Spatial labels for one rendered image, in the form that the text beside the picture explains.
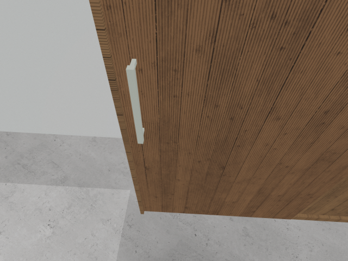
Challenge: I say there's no wardrobe door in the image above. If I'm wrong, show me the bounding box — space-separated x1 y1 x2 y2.
101 0 348 220
299 176 348 216

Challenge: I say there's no handle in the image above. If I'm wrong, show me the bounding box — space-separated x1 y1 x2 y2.
126 59 145 144

